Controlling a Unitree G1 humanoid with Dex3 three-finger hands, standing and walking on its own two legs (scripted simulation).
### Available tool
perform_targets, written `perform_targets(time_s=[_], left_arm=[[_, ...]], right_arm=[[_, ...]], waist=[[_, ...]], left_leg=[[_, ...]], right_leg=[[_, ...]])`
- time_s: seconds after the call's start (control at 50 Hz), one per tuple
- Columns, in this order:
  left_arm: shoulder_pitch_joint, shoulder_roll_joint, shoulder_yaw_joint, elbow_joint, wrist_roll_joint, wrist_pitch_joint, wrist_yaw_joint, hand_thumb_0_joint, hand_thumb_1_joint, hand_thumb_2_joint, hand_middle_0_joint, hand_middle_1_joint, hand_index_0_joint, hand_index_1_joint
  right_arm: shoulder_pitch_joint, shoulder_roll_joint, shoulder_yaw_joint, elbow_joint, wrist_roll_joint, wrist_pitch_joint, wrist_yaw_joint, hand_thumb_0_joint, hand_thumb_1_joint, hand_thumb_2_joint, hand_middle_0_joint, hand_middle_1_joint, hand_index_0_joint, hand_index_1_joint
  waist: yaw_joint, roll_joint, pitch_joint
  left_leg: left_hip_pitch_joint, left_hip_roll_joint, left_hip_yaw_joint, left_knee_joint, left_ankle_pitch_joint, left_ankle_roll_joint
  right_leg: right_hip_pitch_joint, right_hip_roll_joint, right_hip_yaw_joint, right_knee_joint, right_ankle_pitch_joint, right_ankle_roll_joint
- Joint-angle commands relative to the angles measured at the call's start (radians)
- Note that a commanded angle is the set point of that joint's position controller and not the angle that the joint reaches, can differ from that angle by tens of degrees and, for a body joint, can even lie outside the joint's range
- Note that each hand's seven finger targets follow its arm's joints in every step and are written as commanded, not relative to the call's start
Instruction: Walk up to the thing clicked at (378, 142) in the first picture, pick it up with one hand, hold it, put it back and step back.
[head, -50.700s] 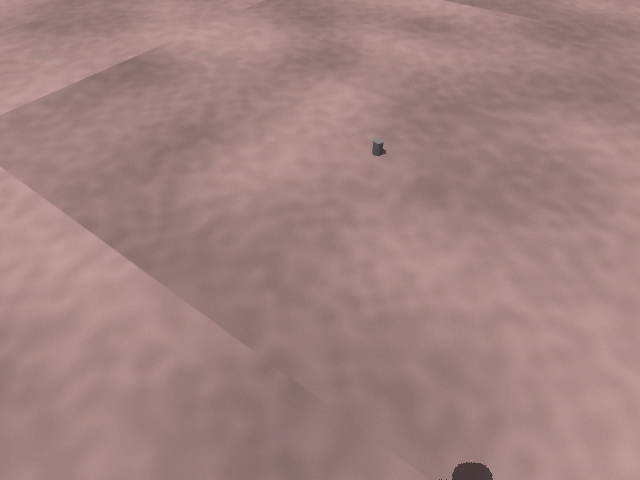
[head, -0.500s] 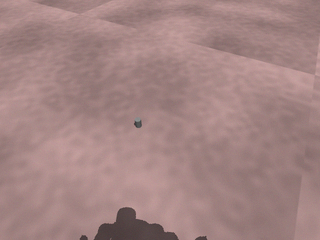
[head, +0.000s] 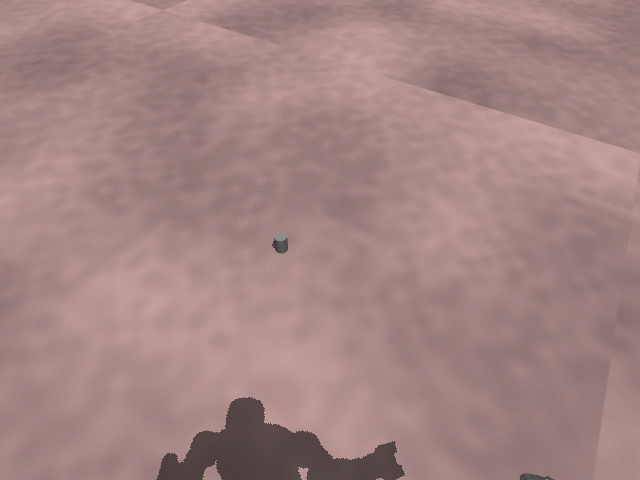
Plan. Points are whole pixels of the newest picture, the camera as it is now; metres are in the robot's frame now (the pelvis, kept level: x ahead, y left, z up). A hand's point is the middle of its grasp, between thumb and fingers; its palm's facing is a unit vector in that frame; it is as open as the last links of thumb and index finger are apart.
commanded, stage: step back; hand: left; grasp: from above
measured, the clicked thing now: (281, 242) +1.06 +0.20 -0.73
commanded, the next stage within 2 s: stand in 0.14 s
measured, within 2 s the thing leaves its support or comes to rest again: neither
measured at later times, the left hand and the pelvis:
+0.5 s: hand out of the picture +0.10 +0.25 -0.14, palm faces -0.02 -0.94 -0.33, open 7.4 cm; pelvis +0.00 +0.00 +0.01, yaw +0 degrees
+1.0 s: hand out of the picture +0.07 +0.25 -0.14, palm faces -0.01 -0.94 -0.34, open 7.4 cm; pelvis +0.00 +0.00 +0.01, yaw +0 degrees
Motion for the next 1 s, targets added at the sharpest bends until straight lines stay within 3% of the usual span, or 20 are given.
perform_targets(time_s=[0.0,0.1,0.12,0.2,0.32,0.44,0.58,0.62,0.8,0.98], left_arm=[[-0.050,0.213,0.036,-0.043,-0.001,-0.034,0.021,0.000,0.900,0.900,-0.200,-0.300,-0.200,-0.300],[-0.086,0.201,0.032,-0.035,0.004,-0.028,0.024,0.000,0.900,0.900,-0.200,-0.300,-0.200,-0.300],[-0.095,0.178,0.014,-0.017,-0.002,-0.025,0.020,0.000,0.900,0.900,-0.200,-0.300,-0.200,-0.300],[-0.109,0.178,0.009,-0.003,0.000,-0.022,0.019,0.000,0.900,0.900,-0.200,-0.300,-0.200,-0.300],[-0.135,0.191,0.008,0.012,0.001,-0.023,0.018,0.000,0.900,0.900,-0.200,-0.300,-0.200,-0.300],[-0.133,0.190,0.007,0.023,0.004,-0.025,0.015,0.000,0.900,0.900,-0.200,-0.300,-0.200,-0.300],[-0.121,0.188,0.005,0.026,0.004,-0.025,0.015,0.000,0.900,0.900,-0.200,-0.300,-0.200,-0.300],[-0.119,0.189,0.003,0.030,0.004,-0.023,0.015,0.000,0.900,0.900,-0.200,-0.300,-0.200,-0.300],[-0.106,0.189,0.003,0.032,0.002,-0.021,0.013,0.000,0.900,0.900,-0.200,-0.300,-0.200,-0.300],[-0.099,0.199,0.003,0.030,0.003,-0.018,0.013,0.000,0.900,0.900,-0.200,-0.300,-0.200,-0.300]], right_arm=[[-0.070,-0.226,-0.047,-0.051,0.008,-0.019,-0.021,0.000,-0.900,-0.900,0.200,0.300,0.200,0.300],[-0.092,-0.218,-0.051,-0.027,0.005,-0.014,-0.020,0.000,-0.900,-0.900,0.200,0.300,0.200,0.300],[-0.061,-0.222,-0.039,-0.014,0.013,-0.020,-0.017,0.000,-0.900,-0.900,0.200,0.300,0.200,0.300],[-0.082,-0.229,-0.039,0.003,0.010,-0.029,-0.018,0.000,-0.900,-0.900,0.200,0.300,0.200,0.300],[-0.103,-0.223,-0.035,0.020,0.010,-0.025,-0.014,0.000,-0.900,-0.900,0.200,0.300,0.200,0.300],[-0.098,-0.226,-0.032,0.031,0.010,-0.028,-0.013,0.000,-0.900,-0.900,0.200,0.300,0.200,0.300],[-0.085,-0.234,-0.028,0.041,0.010,-0.025,-0.012,0.000,-0.900,-0.900,0.200,0.300,0.200,0.300],[-0.077,-0.231,-0.027,0.045,0.009,-0.022,-0.012,0.000,-0.900,-0.900,0.200,0.300,0.200,0.300],[-0.047,-0.233,-0.020,0.050,0.007,-0.026,-0.014,0.000,-0.900,-0.900,0.200,0.300,0.200,0.300],[-0.041,-0.236,-0.017,0.048,0.008,-0.024,-0.015,0.000,-0.900,-0.900,0.200,0.300,0.200,0.300]], waist=[[-0.012,0.013,-0.126],[-0.016,-0.004,-0.137],[-0.033,0.001,-0.156],[-0.027,0.005,-0.158],[-0.024,0.003,-0.108],[-0.024,0.010,-0.124],[-0.026,0.008,-0.102],[-0.029,0.004,-0.083],[-0.032,0.004,-0.099],[-0.031,-0.003,-0.101]], left_leg=[[0.068,0.104,-0.088,-0.109,0.311,0.046],[0.106,0.107,-0.074,-0.146,0.289,0.041],[0.138,0.120,-0.110,-0.197,0.322,0.042],[0.174,0.123,-0.100,-0.203,0.425,0.034],[0.141,0.108,-0.096,-0.257,0.253,0.019],[0.141,0.112,-0.096,-0.274,0.259,0.016],[0.146,0.108,-0.090,-0.274,0.197,0.016],[0.128,0.104,-0.094,-0.287,0.141,0.013],[0.124,0.109,-0.098,-0.283,0.202,0.015],[0.131,0.112,-0.102,-0.280,0.198,0.016]], right_leg=[[0.060,-0.105,0.103,-0.102,0.366,-0.047],[0.056,-0.107,0.101,-0.128,0.353,-0.043],[0.077,-0.104,0.084,-0.138,0.332,-0.035],[0.098,-0.108,0.075,-0.168,0.367,-0.027],[0.094,-0.118,0.086,-0.236,0.252,-0.024],[0.118,-0.123,0.083,-0.246,0.260,-0.027],[0.078,-0.123,0.087,-0.272,0.219,-0.025],[0.061,-0.118,0.085,-0.282,0.164,-0.023],[0.083,-0.122,0.086,-0.266,0.218,-0.029],[0.082,-0.123,0.083,-0.266,0.199,-0.031]])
